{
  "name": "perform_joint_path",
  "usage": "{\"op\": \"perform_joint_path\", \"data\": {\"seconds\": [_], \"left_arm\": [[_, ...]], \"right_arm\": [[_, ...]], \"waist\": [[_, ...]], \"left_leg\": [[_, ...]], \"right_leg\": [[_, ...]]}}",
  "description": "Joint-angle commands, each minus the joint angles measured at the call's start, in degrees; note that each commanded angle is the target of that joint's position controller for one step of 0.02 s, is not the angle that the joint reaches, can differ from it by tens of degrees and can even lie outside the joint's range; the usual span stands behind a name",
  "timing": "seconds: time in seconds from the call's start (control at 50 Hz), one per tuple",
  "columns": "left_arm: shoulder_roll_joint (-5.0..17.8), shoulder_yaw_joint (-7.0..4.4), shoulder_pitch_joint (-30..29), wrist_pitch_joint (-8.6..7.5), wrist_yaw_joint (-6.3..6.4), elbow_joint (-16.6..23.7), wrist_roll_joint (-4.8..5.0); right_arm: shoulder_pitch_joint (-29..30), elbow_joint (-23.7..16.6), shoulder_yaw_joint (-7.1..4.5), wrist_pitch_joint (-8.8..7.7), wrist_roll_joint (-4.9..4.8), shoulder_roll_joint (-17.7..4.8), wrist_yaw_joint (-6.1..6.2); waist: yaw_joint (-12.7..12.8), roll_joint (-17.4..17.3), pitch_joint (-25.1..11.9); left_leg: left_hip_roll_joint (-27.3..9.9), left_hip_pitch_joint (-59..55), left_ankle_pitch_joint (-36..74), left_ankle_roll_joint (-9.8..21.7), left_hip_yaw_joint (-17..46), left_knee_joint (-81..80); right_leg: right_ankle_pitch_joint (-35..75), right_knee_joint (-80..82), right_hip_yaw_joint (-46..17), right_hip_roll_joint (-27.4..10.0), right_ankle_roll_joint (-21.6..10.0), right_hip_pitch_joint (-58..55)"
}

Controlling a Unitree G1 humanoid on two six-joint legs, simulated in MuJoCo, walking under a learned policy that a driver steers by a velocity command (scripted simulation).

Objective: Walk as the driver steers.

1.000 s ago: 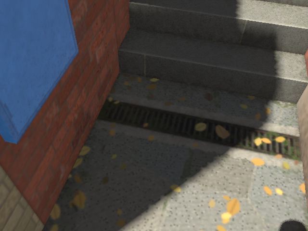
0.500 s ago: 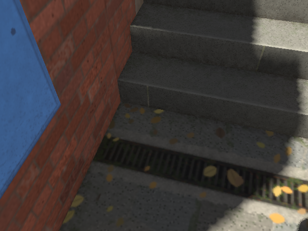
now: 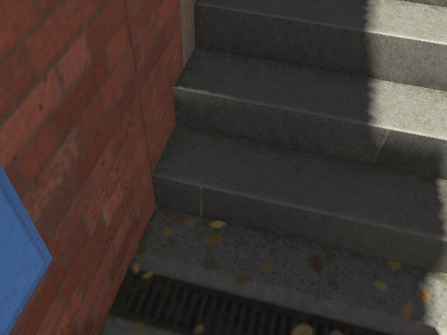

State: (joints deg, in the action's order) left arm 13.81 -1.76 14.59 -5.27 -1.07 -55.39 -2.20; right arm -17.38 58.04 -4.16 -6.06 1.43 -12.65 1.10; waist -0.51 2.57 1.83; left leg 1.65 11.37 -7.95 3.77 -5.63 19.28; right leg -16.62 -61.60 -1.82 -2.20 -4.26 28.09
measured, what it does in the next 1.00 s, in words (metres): walks ahead: right foot, then left foot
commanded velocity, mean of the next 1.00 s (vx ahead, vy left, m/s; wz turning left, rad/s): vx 0.43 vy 0.00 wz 0.00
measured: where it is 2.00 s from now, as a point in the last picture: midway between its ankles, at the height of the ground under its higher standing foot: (277, 316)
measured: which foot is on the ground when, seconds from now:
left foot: down 0.00-0.34, up 0.36-0.82, down 0.84-1.00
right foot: up 0.00-0.30, down 0.32-0.86, up 0.88-1.00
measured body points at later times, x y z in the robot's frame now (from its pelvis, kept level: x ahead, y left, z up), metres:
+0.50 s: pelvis +0.26 -0.12 +0.00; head +0.29 -0.14 +0.45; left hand +0.34 +0.14 -0.13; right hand +0.31 -0.38 -0.15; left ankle +0.19 +0.03 -0.66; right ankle +0.30 -0.20 -0.75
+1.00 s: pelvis +0.48 -0.13 +0.00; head +0.51 -0.12 +0.44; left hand +0.51 +0.11 -0.16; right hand +0.56 -0.37 -0.14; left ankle +0.56 -0.05 -0.75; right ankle +0.41 -0.25 -0.70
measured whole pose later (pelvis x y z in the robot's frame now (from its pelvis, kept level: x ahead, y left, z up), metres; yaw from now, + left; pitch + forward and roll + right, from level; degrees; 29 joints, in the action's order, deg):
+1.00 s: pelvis +0.48 -0.13 +0.00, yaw -1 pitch +0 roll -1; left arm 12.1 0.1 12.6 -4.0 1.6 -61.9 -0.8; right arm -10.7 56.0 -0.4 -4.3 0.9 -11.3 2.3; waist 2.3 0.6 4.1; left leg 1.1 17.1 -4.2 4.2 -4.7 21.5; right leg -26.9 -46.8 -2.6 2.0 -1.8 15.8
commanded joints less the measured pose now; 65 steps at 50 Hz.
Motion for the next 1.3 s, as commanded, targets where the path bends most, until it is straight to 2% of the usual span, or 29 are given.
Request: {"op": "perform_joint_path", "data": {"seconds": [0.02,0.2,0.26,0.28,0.32,0.34,0.36,0.38,0.42,0.48,0.54,0.58,0.66,0.72,0.76,0.8,0.82,0.84,0.86,0.88,0.9,0.94,0.96,1.04,1.12,1.16,1.18,1.22,1.3], "left_arm": [[1.29,-0.08,3.11,1.47,-0.88,2.67,-0.87],[2.2,-0.06,-16.3,1.62,-1.29,10.63,0.31],[3.98,-0.64,-16.56,0.95,-1.04,11.06,0.01],[4.15,-0.92,-16.06,0.74,-1.13,10.45,-0.58],[5.26,-1.85,-3.19,-0.24,-1.04,5.9,-1.2],[8.65,-2.93,6.63,-1.17,-0.57,2.61,-2.16],[16.26,-4.64,12.88,-1.3,-0.03,1.69,-2.03],[13.98,-4.31,9.53,-0.52,0.51,2.35,-0.8],[7.19,-2.45,0.57,-0.59,0.98,4.22,-0.08],[5.14,-1.55,0.54,-1.8,1.84,2.57,1.17],[6.26,-1.57,3.42,-3.36,1.57,0.28,2.53],[6.34,-1.49,5.02,-3.57,1.73,-1.24,2.31],[5.7,-0.77,5.81,-3.14,2.08,-2.81,2.28],[5.24,-0.36,7.0,-3.1,2.69,-4.58,2.29],[5.31,0.01,6.73,-3.18,2.65,-5.03,1.97],[7.34,-0.39,5.29,-3.42,2.31,-5.25,2.66],[7.03,-0.14,4.61,-3.22,2.39,-5.36,3.12],[6.63,0.24,4.53,-3.19,2.68,-5.16,3.43],[2.32,1.37,13.77,-2.53,3.24,-6.02,4.72],[3.49,0.88,18.57,-1.2,3.58,-9.2,4.37],[4.99,0.54,14.97,-0.35,3.52,-9.25,2.2],[1.91,1.07,7.35,0.85,2.71,-7.47,1.39],[0.79,1.35,4.45,1.44,2.46,-6.04,0.95],[0.6,1.95,5.14,3.5,2.93,-8.19,1.43],[0.99,2.45,-0.2,3.91,3.01,-8.01,0.77],[5.35,2.16,-2.87,2.78,3.5,-7.25,0.41],[5.85,1.77,-4.14,2.16,3.43,-8.18,1.42],[3.74,2.09,-4.6,1.12,3.12,-8.92,2.29],[2.89,2.19,-3.77,0.83,3.36,-9.01,2.03]], "right_arm": [[-3.64,-0.42,-1.13,-1.99,-0.91,-7.23,0.41],[-9.17,-0.19,-1.84,-2.12,-1.56,-8.62,0.27],[-8.24,-1.08,-2.45,-1.41,-1.46,-10.14,-0.04],[-6.74,-1.55,-2.85,-0.45,-0.56,-11.71,-0.24],[-6.91,-1.87,-2.14,0.82,-0.03,-9.32,-0.6],[-8.52,-2.87,-0.97,1.27,0.17,-5.85,-0.76],[-13.58,-4.89,0.92,1.18,-1.26,0.63,-1.59],[-11.58,-3.68,-0.29,0.95,-0.53,-4.79,-1.02],[-4.17,-4.52,-0.7,0.46,-1.41,-6.75,-1.13],[-2.22,-4.32,-0.17,2.3,0.83,-4.26,-1.34],[3.04,-6.06,-0.04,3.87,1.26,-4.04,-1.63],[5.26,-6.64,-0.08,4.12,1.13,-4.48,-1.6],[12.95,-8.91,0.64,3.59,0.28,-4.24,-1.96],[16.61,-10.24,1.64,3.2,0.39,-3.07,-2.25],[15.65,-9.62,2.09,2.32,0.03,-3.1,-1.73],[8.43,-6.95,1.65,1.17,1.17,-4.28,-0.47],[2.29,-4.77,1.27,0.31,1.95,-5.17,-0.03],[-4.42,-3.08,0.5,-0.64,2.46,-8.37,0.46],[-8.2,-2.92,-0.74,-0.68,3.2,-13.55,0.25],[-8.12,-2.72,0.12,0.26,0.8,-10.3,-0.21],[-3.64,-3.5,0.65,0.75,-0.86,-8.31,-0.61],[5.2,-4.67,2.68,1.29,-0.51,-2.88,0.63],[6.98,-4.88,3.52,1.26,-1.01,-2.15,1.63],[3.13,-2.15,2.7,1.74,-1.03,-6.73,2.26],[6.67,-2.21,3.34,2.83,-1.66,-4.62,1.93],[4.05,-2.03,3.3,3.34,-2.05,-3.84,1.1],[3.42,-1.5,3.2,4.27,-1.12,-3.19,0.76],[1.06,-0.89,2.77,4.56,-0.51,-4.21,0.83],[0.82,-0.04,2.53,3.99,-1.01,-3.68,0.66]], "waist": [[2.19,-5.98,1.22],[-1.66,-8.35,4.3],[-0.88,-10.09,4.63],[-0.27,-11.08,5.02],[5.09,-8.73,-1.59],[7.75,-1.71,-8.58],[7.51,21.1,-15.8],[5.85,16.23,-15.06],[2.93,3.51,-6.53],[1.53,2.88,-3.56],[1.27,0.32,-2.34],[1.4,0.49,-0.26],[2.76,1.3,2.24],[3.25,0.86,3.17],[3.23,0.05,2.38],[1.22,1.17,-1.29],[-1.51,0.2,-3.63],[-4.02,-3.48,-6.96],[-1.46,-13.42,-14.9],[0.39,-11.64,-20.64],[1.87,-6.28,-15.7],[3.38,-5.1,-7.89],[4.16,-5.71,-5.82],[3.45,-8.74,-8.18],[4.27,-8.94,-3.44],[2.6,-3.71,1.27],[1.4,1.26,3.13],[0.54,-0.35,2.79],[1.01,-1.64,0.99]], "left_leg": [[-15.49,-0.58,2.51,9.7,12.86,-14.79],[-15.57,-7.81,0.47,4.83,7.31,-15.53],[-16.17,-7.85,4.76,3.19,5.85,-11.5],[-16.28,-7.75,10.08,2.61,5.67,-8.0],[-13.47,-7.7,23.72,2.14,2.39,9.66],[-10.15,-0.23,13.75,1.27,0.56,25.05],[-0.21,21.39,-16.32,-1.32,-3.14,45.88],[-0.38,24.84,-19.6,0.42,7.26,53.7],[-6.05,23.92,-8.23,1.44,8.3,51.46],[-6.84,19.18,-3.79,-1.06,7.54,44.56],[-6.12,20.89,-3.61,-3.46,7.01,39.72],[-6.21,23.54,-0.01,-4.3,6.59,35.08],[-5.54,23.26,6.38,-4.25,4.56,23.82],[-4.49,19.62,8.52,-3.19,2.91,16.31],[-2.59,13.93,6.62,-2.07,1.01,13.61],[-0.41,7.22,6.23,0.13,-0.25,11.1],[-0.09,0.94,11.11,1.27,-0.25,6.2],[-5.7,-8.24,28.3,2.77,4.7,4.69],[-21.95,-21.65,57.79,11.6,19.48,8.42],[-27.94,-21.67,60.82,17.8,29.35,4.44],[-25.09,-14.51,49.03,16.43,25.03,1.43],[-19.51,-4.94,35.82,11.91,17.14,-3.11],[-17.64,-0.44,33.44,10.14,14.41,-4.85],[-14.18,-0.25,23.16,7.64,10.89,-5.05],[-10.53,9.33,-12.19,1.36,10.8,-8.07],[-6.5,8.2,-12.75,-3.3,9.26,-6.33],[-5.35,-0.14,-6.74,-4.26,8.09,-4.42],[-6.52,-4.61,-0.79,-4.02,8.44,-2.31],[-7.38,-3.38,1.61,-4.04,8.3,-2.03]], "right_leg": [[5.15,2.96,-0.26,-4.11,2.11,4.86],[18.88,24.24,2.12,-3.95,3.98,6.03],[14.2,29.35,3.33,-2.71,1.93,0.0],[9.46,30.7,3.51,-1.7,1.27,-2.26],[5.93,36.18,5.25,2.58,-1.0,-15.25],[1.8,36.98,-0.92,-2.45,-2.25,-27.98],[-9.43,44.39,-26.41,-18.91,-7.68,-44.71],[-6.81,48.95,-33.03,-17.36,-6.6,-39.92],[3.89,46.66,-17.48,-12.89,-3.71,-28.41],[10.24,50.79,-12.59,-10.32,-4.47,-22.81],[21.0,52.0,-9.67,-11.28,-6.97,-23.95],[20.54,52.62,-8.7,-10.67,-7.18,-24.67],[21.98,54.2,-5.27,-8.05,-6.03,-24.41],[33.54,52.64,-1.81,-6.82,-5.62,-25.65],[48.66,48.41,0.02,-6.4,-5.15,-25.26],[57.68,40.11,0.89,-5.32,-4.43,-26.61],[57.12,32.58,1.39,-3.45,-3.08,-26.25],[44.7,23.41,1.22,-1.4,-1.47,-21.44],[9.94,6.43,2.93,4.71,0.88,-11.8],[-18.39,-2.15,-1.32,8.82,1.24,-9.3],[-16.65,-3.15,-4.42,5.53,0.76,-8.74],[-12.87,5.94,-4.5,1.7,1.58,-9.56],[-10.44,13.13,-3.8,1.05,2.58,-13.1],[-4.46,26.99,0.33,3.79,4.11,-20.72],[7.56,39.33,-0.95,1.3,3.64,-26.73],[0.72,47.21,-7.93,-4.06,2.55,-19.94],[-6.21,49.2,-7.68,-2.95,2.33,-10.73],[-1.2,49.97,-6.59,-2.04,2.85,-10.31],[4.47,49.56,-6.43,-2.08,2.04,-15.61]]}}
Velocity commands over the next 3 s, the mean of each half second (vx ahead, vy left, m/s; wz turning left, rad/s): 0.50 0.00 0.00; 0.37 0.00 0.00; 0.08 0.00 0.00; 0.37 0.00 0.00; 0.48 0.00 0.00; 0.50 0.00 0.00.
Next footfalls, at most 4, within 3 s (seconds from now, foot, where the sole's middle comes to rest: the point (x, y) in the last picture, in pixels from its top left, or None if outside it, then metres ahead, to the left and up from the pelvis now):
0.32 right None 0.34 -0.20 -0.78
0.84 left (239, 302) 0.60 -0.05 -0.78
1.14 right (316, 318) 0.55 -0.28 -0.78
2.20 left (243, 269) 0.71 -0.07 -0.78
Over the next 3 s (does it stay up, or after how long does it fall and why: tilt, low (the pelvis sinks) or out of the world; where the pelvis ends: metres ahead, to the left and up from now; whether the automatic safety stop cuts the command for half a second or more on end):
stays up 0.95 -0.21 0.16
